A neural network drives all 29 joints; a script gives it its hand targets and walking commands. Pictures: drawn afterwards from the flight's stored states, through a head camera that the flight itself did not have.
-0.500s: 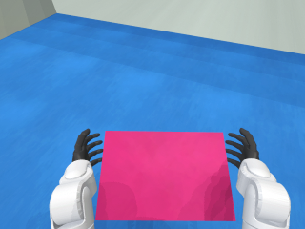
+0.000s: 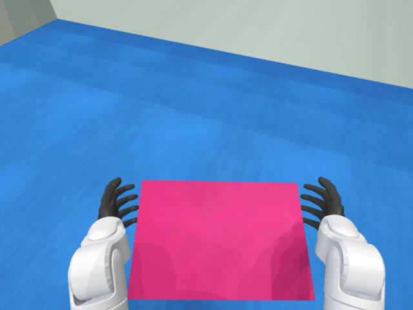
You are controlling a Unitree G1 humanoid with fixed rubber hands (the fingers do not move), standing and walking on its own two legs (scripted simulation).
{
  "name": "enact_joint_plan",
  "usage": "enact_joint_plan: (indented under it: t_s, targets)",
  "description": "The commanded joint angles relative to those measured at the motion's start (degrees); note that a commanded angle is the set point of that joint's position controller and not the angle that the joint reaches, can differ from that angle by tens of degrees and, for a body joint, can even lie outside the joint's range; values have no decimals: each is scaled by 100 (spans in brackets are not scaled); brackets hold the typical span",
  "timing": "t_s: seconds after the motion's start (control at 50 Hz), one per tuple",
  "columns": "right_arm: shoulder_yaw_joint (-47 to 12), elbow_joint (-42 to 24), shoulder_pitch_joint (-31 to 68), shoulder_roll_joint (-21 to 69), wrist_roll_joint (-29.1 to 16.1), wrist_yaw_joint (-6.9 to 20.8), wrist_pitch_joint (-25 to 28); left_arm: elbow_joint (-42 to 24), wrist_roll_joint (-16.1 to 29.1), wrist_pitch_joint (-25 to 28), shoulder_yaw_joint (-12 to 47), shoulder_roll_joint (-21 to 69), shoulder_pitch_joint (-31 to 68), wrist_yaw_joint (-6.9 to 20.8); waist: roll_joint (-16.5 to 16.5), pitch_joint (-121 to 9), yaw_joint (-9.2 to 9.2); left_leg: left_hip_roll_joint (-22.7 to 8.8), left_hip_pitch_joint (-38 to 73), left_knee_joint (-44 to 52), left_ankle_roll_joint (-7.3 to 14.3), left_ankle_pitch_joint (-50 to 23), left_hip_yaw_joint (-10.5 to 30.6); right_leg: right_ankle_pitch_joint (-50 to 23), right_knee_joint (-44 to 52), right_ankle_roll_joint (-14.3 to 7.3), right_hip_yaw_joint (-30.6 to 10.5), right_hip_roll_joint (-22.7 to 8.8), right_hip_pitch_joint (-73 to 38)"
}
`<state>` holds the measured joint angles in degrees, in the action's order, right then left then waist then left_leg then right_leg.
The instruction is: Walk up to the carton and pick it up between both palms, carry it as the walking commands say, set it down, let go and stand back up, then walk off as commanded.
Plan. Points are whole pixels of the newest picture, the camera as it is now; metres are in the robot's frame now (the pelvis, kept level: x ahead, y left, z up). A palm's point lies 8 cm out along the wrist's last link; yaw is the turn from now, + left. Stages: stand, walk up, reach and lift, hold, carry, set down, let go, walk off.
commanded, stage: carry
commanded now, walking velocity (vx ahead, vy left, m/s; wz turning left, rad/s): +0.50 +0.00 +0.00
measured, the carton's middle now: (218, 240) +0.26 +0.00 -0.01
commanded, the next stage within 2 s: none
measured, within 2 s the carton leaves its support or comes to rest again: neither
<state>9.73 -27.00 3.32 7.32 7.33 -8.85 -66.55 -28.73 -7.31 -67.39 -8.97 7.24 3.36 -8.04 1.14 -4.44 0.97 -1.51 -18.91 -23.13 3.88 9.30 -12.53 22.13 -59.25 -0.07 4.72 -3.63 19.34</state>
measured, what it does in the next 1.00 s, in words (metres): walks ahead: right foot, then left foot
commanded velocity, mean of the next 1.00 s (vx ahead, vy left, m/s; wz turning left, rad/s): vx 0.10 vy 0.00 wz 0.00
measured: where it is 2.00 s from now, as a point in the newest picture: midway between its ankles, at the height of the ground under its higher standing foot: (216, 292)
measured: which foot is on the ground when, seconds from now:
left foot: down 0.00-0.32, up 0.34-0.58, down 0.60-1.00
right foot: up 0.00-0.28, down 0.30-1.00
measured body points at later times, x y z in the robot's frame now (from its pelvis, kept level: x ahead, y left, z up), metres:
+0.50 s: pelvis +0.28 -0.05 +0.00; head +0.31 -0.06 +0.45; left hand +0.52 +0.16 +0.09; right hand +0.56 -0.22 +0.07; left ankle +0.25 +0.07 -0.71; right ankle +0.29 -0.13 -0.74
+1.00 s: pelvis +0.40 -0.04 +0.00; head +0.41 -0.04 +0.45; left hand +0.67 +0.14 +0.09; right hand +0.66 -0.24 +0.09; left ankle +0.37 +0.07 -0.73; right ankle +0.29 -0.13 -0.73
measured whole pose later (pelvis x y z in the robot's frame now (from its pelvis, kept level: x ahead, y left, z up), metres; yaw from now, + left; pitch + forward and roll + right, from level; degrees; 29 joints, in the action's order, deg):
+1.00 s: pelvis +0.40 -0.04 +0.00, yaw -1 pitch +5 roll +1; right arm 9.6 -29.0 2.8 7.3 7.4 -8.3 -66.1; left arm -28.8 -6.7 -65.8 -9.1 7.3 3.1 -7.6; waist 1.0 -5.1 0.2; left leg -2.8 -15.9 -29.0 0.2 13.5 -9.5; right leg 18.8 -27.4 0.0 10.3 -3.2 8.2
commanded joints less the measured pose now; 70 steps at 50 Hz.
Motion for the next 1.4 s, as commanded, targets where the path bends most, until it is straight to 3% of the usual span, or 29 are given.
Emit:
enact_joint_plan:
  t_s: [0.0,0.06,0.16,0.2,0.26,0.28,0.3,0.32,0.34,0.36,0.38,0.4,0.42,0.5,0.54,0.58,0.6,0.62,0.64,0.7,0.76,0.94,1.08,1.12,1.18,1.22,1.26,1.32,1.38]
  targets:
    - [-4566,-582,2557,5212,-2663,1740,12,-201,2344,31,4520,5264,2169,1609,-448,-1397,-27,-1682,2387,1114,426,-1438,1846,-466,373,-43,-321,-358,1311]
    - [-4586,-700,2369,4956,-2687,1779,34,-273,2233,88,4516,5148,1978,1507,-824,-1104,-13,-1532,2272,1253,427,-1686,1301,-772,1405,-11,90,-240,1317]
    - [-4543,-776,2052,4612,-2556,1715,-41,-509,2296,-4,4556,4844,1882,1457,-1059,-782,-11,-1327,2224,1202,269,-1816,630,-1458,2733,-44,588,9,1024]
    - [-4522,-775,2033,4523,-2490,1673,-83,-587,2351,-47,4558,4750,1998,1465,-1037,-659,2,-1346,2157,1122,182,-1679,492,-1624,2995,-82,684,47,779]
    - [-4446,-737,2033,4374,-2401,1599,-149,-509,2402,-115,4429,4611,1914,1449,-701,-992,-153,-946,1710,-436,-254,-2756,-133,-1820,3647,-212,1021,318,-848]
    - [-4415,-741,2040,4286,-2369,1578,-181,-469,2398,-144,4357,4543,1823,1451,-454,-1311,-228,-790,952,-1397,-457,-2199,-245,-2334,3542,-376,594,-105,-1942]
    - [-4437,-806,2096,4199,-2370,1567,-231,-420,2380,-161,4332,4455,1720,1436,373,-1581,-345,-336,-237,-2823,-613,-1025,-258,-3089,3615,-898,-738,-1154,-2849]
    - [-4569,-892,2257,4229,-2446,1591,-265,-313,2385,-154,4314,4514,1674,1436,1466,-1710,-424,343,-1352,-4199,-653,1844,295,-4428,4045,-1654,-2262,-1975,-3318]
    - [-4593,-730,2274,4487,-2517,1598,-260,-416,2518,-142,4402,4700,1814,1463,1003,-1786,-337,19,-1635,-4699,-605,2148,988,-5177,3930,-1694,-2014,-2156,-3221]
    - [-4609,-665,2360,4734,-2566,1613,-212,-414,2509,-84,4378,4878,1960,1505,530,-1780,-285,-230,-1558,-4585,-582,1939,1259,-5575,3878,-1508,-1565,-2041,-2948]
    - [-4590,-641,2386,4916,-2552,1634,-133,-423,2518,-4,4378,5035,2059,1554,381,-1641,-257,-453,-1321,-3844,-553,1740,1297,-5318,3975,-1170,-1046,-1840,-2585]
    - [-4536,-600,2297,5020,-2497,1642,-58,-431,2553,50,4396,5128,2119,1603,463,-1435,-233,-502,-1026,-2982,-550,1594,1162,-4964,4052,-907,-572,-1556,-2222]
    - [-4562,-670,2253,5107,-2476,1629,12,-503,2602,99,4446,5216,2170,1652,622,-1324,-215,-394,-705,-2393,-556,1510,934,-4973,4095,-807,-194,-1377,-1961]
    - [-4510,-624,1991,5048,-2323,1544,86,-506,2611,123,4503,5136,2029,1724,860,-1514,-199,6,-16,-908,-486,640,456,-4949,3911,-771,236,-1149,-1864]
    - [-4512,-684,2055,4977,-2332,1549,55,-546,2622,106,4513,5060,2065,1710,692,-1581,-113,-12,584,-20,-394,-603,331,-4064,3607,-495,480,-945,-1611]
    - [-4456,-648,2161,4798,-2334,1555,-23,-520,2577,39,4465,4863,2130,1673,258,-1699,-60,-613,1600,216,-204,-2168,741,-2875,3194,-179,461,-689,-923]
    - [-4370,-503,2051,4682,-2306,1554,-72,-511,2560,-33,4461,4754,2166,1655,-325,-1714,-53,-1175,1940,-100,29,-3746,1337,-2085,2919,-63,371,-477,-483]
    - [-4366,-375,1980,4791,-2306,1558,-89,-482,2552,-94,4467,4784,2121,1651,-762,-1691,-74,-1420,1903,-208,239,-4378,1582,-1499,3014,-1,203,-365,-467]
    - [-4362,-339,1995,4822,-2319,1560,-106,-447,2542,-118,4480,4796,2115,1645,-810,-1617,-96,-1431,1796,-189,232,-4390,1494,-1342,3110,37,190,-353,-578]
    - [-4258,-332,2059,4724,-2338,1582,-118,-317,2465,-117,4397,4823,2113,1602,-598,-1569,-111,-1096,1554,-533,-36,-4643,1006,-2674,3135,37,286,-418,-1057]
    - [-4268,-374,2117,4734,-2365,1603,-129,-189,2390,-85,4298,4866,2011,1574,-328,-1656,-111,-907,1440,-721,-154,-4285,845,-3676,3123,8,303,-474,-1372]
    - [-4270,-480,2163,4739,-2314,1583,-71,-236,2375,15,4215,4851,2060,1571,67,-1427,-115,-552,1065,-679,-263,-3133,626,-4799,3121,-75,249,-511,-1684]
    - [-4253,-489,2051,4677,-2271,1552,-45,-294,2387,39,4218,4769,2026,1573,-140,-1407,-107,-663,1365,-806,-161,-3800,675,-4214,3166,-31,262,-385,-1388]
    - [-4249,-501,2038,4659,-2255,1542,-37,-309,2388,45,4218,4750,2037,1574,-82,-1361,-115,-622,1183,-850,-195,-3474,621,-4406,3278,-49,216,-427,-1544]
    - [-4247,-516,2043,4636,-2229,1529,-35,-319,2379,46,4214,4711,2043,1571,219,-1287,-130,-437,748,-742,-315,-2229,429,-5375,3260,-113,151,-645,-1979]
    - [-4262,-527,2059,4630,-2229,1527,-45,-320,2372,38,4205,4681,2032,1567,292,-1240,-125,-393,779,-584,-338,-1965,361,-5580,3192,-119,198,-697,-1995]
    - [-4268,-526,2046,4622,-2229,1529,-55,-316,2365,30,4192,4658,2005,1564,216,-1318,-116,-489,1076,-608,-279,-2500,429,-5306,3078,-84,234,-648,-1785]
    - [-4265,-514,2032,4639,-2237,1540,-49,-314,2349,35,4190,4678,2009,1572,-86,-1480,-104,-775,1444,-858,-139,-3619,695,-4307,2993,-21,219,-511,-1378]
    - [-4269,-521,2090,4651,-2235,1541,-37,-306,2342,44,4202,4713,2066,1582,-140,-1381,-129,-817,1141,-929,-178,-3276,704,-3879,3249,-41,145,-514,-1472]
